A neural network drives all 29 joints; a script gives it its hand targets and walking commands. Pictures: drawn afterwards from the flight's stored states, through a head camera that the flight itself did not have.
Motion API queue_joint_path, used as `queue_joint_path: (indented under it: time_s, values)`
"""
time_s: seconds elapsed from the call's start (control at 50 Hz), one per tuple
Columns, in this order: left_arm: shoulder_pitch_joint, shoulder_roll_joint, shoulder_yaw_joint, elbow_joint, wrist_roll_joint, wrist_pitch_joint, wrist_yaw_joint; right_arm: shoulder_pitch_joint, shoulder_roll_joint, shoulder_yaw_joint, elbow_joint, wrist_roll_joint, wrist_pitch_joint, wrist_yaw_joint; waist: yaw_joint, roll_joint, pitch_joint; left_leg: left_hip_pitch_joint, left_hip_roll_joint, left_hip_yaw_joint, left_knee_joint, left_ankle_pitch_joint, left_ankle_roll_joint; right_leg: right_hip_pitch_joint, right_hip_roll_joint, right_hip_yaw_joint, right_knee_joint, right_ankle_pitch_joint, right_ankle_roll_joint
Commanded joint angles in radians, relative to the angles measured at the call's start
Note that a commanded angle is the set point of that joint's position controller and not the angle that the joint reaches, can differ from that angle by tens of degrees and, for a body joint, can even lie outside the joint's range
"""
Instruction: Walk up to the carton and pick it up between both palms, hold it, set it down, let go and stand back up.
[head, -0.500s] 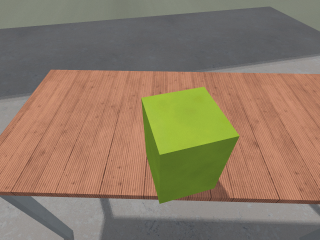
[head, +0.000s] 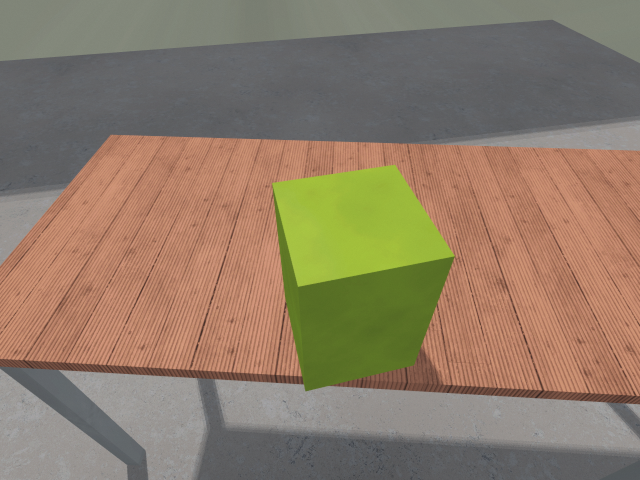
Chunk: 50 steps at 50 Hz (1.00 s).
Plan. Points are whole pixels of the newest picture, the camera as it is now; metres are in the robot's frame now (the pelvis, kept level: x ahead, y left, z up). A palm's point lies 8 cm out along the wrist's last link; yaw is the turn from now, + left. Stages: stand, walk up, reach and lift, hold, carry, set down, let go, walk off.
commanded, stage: walk up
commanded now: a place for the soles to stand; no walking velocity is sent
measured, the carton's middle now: (348, 281) +0.35 -0.01 +0.07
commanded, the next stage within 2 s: reach and lift in 1.02 s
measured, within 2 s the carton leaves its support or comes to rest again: neither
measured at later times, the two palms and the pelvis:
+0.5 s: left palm out of the picture +0.05 +0.28 -0.13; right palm out of the picture -0.02 -0.30 -0.12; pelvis -0.02 +0.00 -0.01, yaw +1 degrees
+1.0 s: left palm out of the picture +0.04 +0.29 -0.13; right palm out of the picture +0.04 -0.29 -0.11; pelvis -0.01 +0.00 -0.01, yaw +3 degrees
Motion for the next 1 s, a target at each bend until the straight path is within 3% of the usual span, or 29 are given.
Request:
queue_joint_path:
  time_s: [0.0, 0.04, 0.08, 0.16, 0.18, 0.2, 0.24, 0.28, 0.34, 0.36, 0.4, 0.44, 0.46, 0.48, 0.5, 0.54, 0.6, 0.62, 0.64, 0.68, 0.76, 0.78, 0.84, 0.86, 0.88, 0.92, 0.94, 0.96, 0.98]
  values:
    - [-0.073, 0.209, 0.043, -0.105, -0.002, -0.024, 0.006, 0.012, -0.219, -0.049, -0.071, -0.007, -0.021, -0.011, -0.006, 0.050, 0.023, -0.266, 0.077, -0.063, -0.158, -0.075, 0.068, 0.158, -0.149, 0.169, -0.137, -0.276, -0.001]
    - [-0.069, 0.229, 0.048, -0.112, 0.004, -0.028, 0.008, 0.005, -0.232, -0.047, -0.075, -0.007, -0.028, -0.013, -0.004, 0.018, -0.003, -0.246, 0.080, -0.052, -0.133, -0.004, 0.064, 0.180, -0.152, 0.154, -0.118, -0.208, -0.003]
    - [-0.052, 0.243, 0.054, -0.117, -0.004, -0.026, 0.006, -0.002, -0.235, -0.053, -0.087, -0.003, -0.022, -0.012, 0.007, 0.017, 0.006, -0.276, 0.067, -0.044, -0.114, -0.050, 0.074, 0.171, -0.156, 0.173, -0.138, -0.270, 0.005]
    - [-0.053, 0.246, 0.053, -0.131, 0.001, -0.018, 0.004, 0.083, -0.228, -0.055, -0.075, -0.001, -0.008, -0.009, -0.024, -0.041, 0.029, -0.264, 0.040, -0.029, -0.071, -0.132, 0.071, 0.097, -0.180, 0.212, -0.210, -0.458, 0.007]
    - [-0.063, 0.243, 0.056, -0.140, -0.003, -0.014, 0.001, 0.091, -0.237, -0.059, -0.078, -0.007, -0.004, -0.008, -0.020, 0.002, 0.033, -0.260, 0.036, -0.017, -0.082, -0.144, 0.070, 0.093, -0.182, 0.213, -0.209, -0.467, 0.000]
    - [-0.075, 0.242, 0.054, -0.141, -0.002, -0.016, 0.005, 0.075, -0.234, -0.059, -0.080, -0.004, -0.006, -0.010, -0.024, -0.032, 0.041, -0.265, 0.047, -0.050, -0.093, -0.099, 0.075, 0.083, -0.172, 0.186, -0.191, -0.433, 0.000]
    - [-0.053, 0.249, 0.061, -0.156, -0.006, -0.016, 0.004, 0.079, -0.243, -0.055, -0.098, -0.012, -0.008, -0.011, -0.020, 0.003, 0.040, -0.328, 0.044, -0.055, -0.084, -0.178, 0.086, 0.130, -0.162, 0.187, -0.173, -0.428, 0.006]
    - [-0.050, 0.254, 0.062, -0.162, -0.002, -0.013, 0.002, 0.112, -0.233, -0.065, -0.095, -0.010, -0.001, -0.008, -0.024, -0.076, 0.004, -0.265, 0.008, -0.003, 0.000, -0.168, 0.088, 0.087, -0.186, 0.214, -0.236, -0.535, 0.012]
    - [-0.056, 0.257, 0.072, -0.176, 0.000, -0.007, 0.007, 0.155, -0.207, -0.064, -0.069, 0.001, 0.004, -0.006, -0.037, -0.070, -0.005, -0.221, 0.009, 0.010, 0.030, -0.141, 0.094, 0.030, -0.200, 0.197, -0.234, -0.545, 0.003]
    - [-0.053, 0.252, 0.072, -0.184, -0.001, -0.002, 0.003, 0.171, -0.214, -0.066, -0.076, -0.011, 0.005, -0.006, -0.044, -0.038, -0.008, -0.234, -0.001, 0.011, 0.035, -0.168, 0.096, 0.044, -0.191, 0.179, -0.228, -0.553, 0.003]
    - [-0.053, 0.253, 0.081, -0.196, -0.005, 0.006, -0.001, 0.149, -0.245, -0.071, -0.105, -0.012, 0.004, -0.005, -0.040, 0.026, 0.031, -0.332, 0.049, -0.061, -0.102, -0.280, 0.117, 0.077, -0.140, 0.119, -0.140, -0.482, 0.028]
    - [-0.026, 0.222, 0.077, -0.193, -0.008, 0.011, -0.013, 0.079, -0.252, -0.069, -0.132, -0.023, -0.007, -0.004, -0.009, 0.076, 0.025, -0.439, 0.123, -0.208, -0.206, -0.412, 0.145, 0.156, -0.095, 0.096, -0.016, -0.361, 0.044]
    - [0.006, 0.232, 0.081, -0.202, -0.014, 0.008, -0.018, 0.024, -0.276, -0.078, -0.160, -0.021, -0.010, -0.005, 0.014, 0.150, 0.065, -0.498, 0.145, -0.236, -0.220, -0.415, 0.151, 0.187, -0.082, 0.108, 0.047, -0.295, 0.039]
    - [-0.011, 0.209, 0.079, -0.205, -0.003, 0.001, -0.024, -0.025, -0.257, -0.072, -0.185, -0.025, -0.014, -0.006, 0.024, 0.144, 0.045, -0.513, 0.134, -0.193, -0.193, -0.358, 0.136, 0.238, -0.091, 0.117, 0.031, -0.259, 0.016]
    - [-0.004, 0.220, 0.075, -0.204, -0.003, -0.009, -0.022, -0.010, -0.251, -0.076, -0.175, -0.020, -0.015, -0.003, 0.021, 0.082, 0.028, -0.490, 0.107, -0.145, -0.129, -0.283, 0.117, 0.268, -0.132, 0.163, -0.052, -0.236, 0.013]
    - [-0.029, 0.245, 0.072, -0.212, -0.001, -0.018, -0.014, 0.037, -0.244, -0.064, -0.164, -0.014, -0.020, -0.003, 0.004, 0.052, 0.004, -0.388, 0.055, -0.074, -0.063, -0.142, 0.077, 0.191, -0.179, 0.208, -0.127, -0.316, -0.001]
    - [-0.055, 0.254, 0.077, -0.232, -0.007, -0.012, -0.014, 0.106, -0.246, -0.074, -0.170, -0.010, -0.004, 0.001, -0.027, 0.013, 0.038, -0.361, 0.039, -0.056, -0.059, -0.236, 0.082, 0.105, -0.186, 0.186, -0.148, -0.504, -0.016]
    - [-0.035, 0.244, 0.075, -0.222, -0.004, -0.011, -0.013, 0.130, -0.238, -0.072, -0.162, -0.009, -0.001, -0.001, -0.031, -0.010, 0.040, -0.348, 0.043, -0.052, -0.059, -0.220, 0.088, 0.113, -0.185, 0.173, -0.145, -0.481, -0.005]
    - [-0.024, 0.241, 0.077, -0.232, -0.004, -0.010, -0.013, 0.105, -0.248, -0.076, -0.183, -0.017, 0.000, -0.002, -0.017, 0.031, 0.050, -0.353, 0.037, -0.045, -0.050, -0.205, 0.084, 0.103, -0.179, 0.175, -0.143, -0.465, -0.003]
    - [-0.012, 0.240, 0.079, -0.233, -0.004, -0.007, -0.014, 0.113, -0.234, -0.072, -0.183, -0.010, 0.000, 0.000, -0.014, -0.029, 0.050, -0.371, 0.025, -0.049, -0.021, -0.238, 0.092, 0.114, -0.176, 0.181, -0.166, -0.488, 0.010]
    - [-0.017, 0.253, 0.077, -0.247, -0.006, -0.013, -0.009, 0.144, -0.233, -0.071, -0.180, -0.002, 0.000, -0.005, -0.028, -0.050, 0.045, -0.319, 0.025, -0.041, -0.006, -0.141, 0.090, 0.090, -0.197, 0.183, -0.177, -0.495, 0.003]
    - [-0.008, 0.260, 0.080, -0.252, -0.005, -0.016, -0.010, 0.105, -0.256, -0.072, -0.189, -0.009, -0.004, -0.002, -0.016, 0.003, 0.031, -0.344, 0.028, -0.055, -0.025, -0.155, 0.092, 0.110, -0.192, 0.163, -0.160, -0.478, 0.001]
    - [-0.005, 0.261, 0.083, -0.257, -0.007, -0.010, -0.012, 0.118, -0.244, -0.074, -0.193, 0.003, -0.003, 0.000, -0.019, -0.019, 0.022, -0.325, 0.032, -0.065, -0.057, -0.220, 0.106, 0.100, -0.176, 0.156, -0.158, -0.456, 0.019]
    - [0.000, 0.277, 0.090, -0.260, -0.002, -0.010, -0.011, 0.101, -0.261, -0.076, -0.192, -0.004, 0.001, -0.001, -0.016, 0.017, 0.029, -0.372, 0.033, -0.068, -0.047, -0.257, 0.115, 0.121, -0.176, 0.145, -0.143, -0.473, 0.030]
    - [-0.005, 0.269, 0.086, -0.268, -0.005, -0.010, -0.010, 0.113, -0.262, -0.079, -0.197, -0.001, 0.001, 0.000, -0.020, 0.009, 0.012, -0.350, 0.017, -0.039, -0.034, -0.235, 0.108, 0.111, -0.182, 0.153, -0.162, -0.483, 0.034]
    - [-0.018, 0.259, 0.085, -0.265, -0.007, -0.007, -0.018, 0.092, -0.243, -0.074, -0.211, -0.009, -0.004, -0.001, -0.014, 0.000, 0.033, -0.375, 0.040, -0.089, -0.083, -0.224, 0.108, 0.131, -0.174, 0.146, -0.130, -0.426, 0.027]
    - [0.010, 0.247, 0.081, -0.271, -0.011, -0.008, -0.017, 0.075, -0.243, -0.068, -0.207, -0.005, -0.007, -0.002, -0.002, 0.071, 0.032, -0.402, 0.063, -0.123, -0.104, -0.236, 0.114, 0.155, -0.162, 0.133, -0.094, -0.391, 0.019]
    - [0.005, 0.252, 0.082, -0.264, -0.013, -0.011, -0.020, 0.037, -0.257, -0.071, -0.225, -0.006, -0.012, 0.002, 0.006, 0.064, 0.037, -0.430, 0.076, -0.161, -0.135, -0.237, 0.116, 0.170, -0.146, 0.126, -0.075, -0.336, 0.026]
    - [-0.002, 0.246, 0.080, -0.269, -0.009, -0.014, -0.021, 0.007, -0.260, -0.068, -0.241, -0.010, -0.019, 0.001, 0.009, 0.105, 0.031, -0.426, 0.076, -0.150, -0.125, -0.217, 0.108, 0.187, -0.154, 0.134, -0.066, -0.309, 0.019]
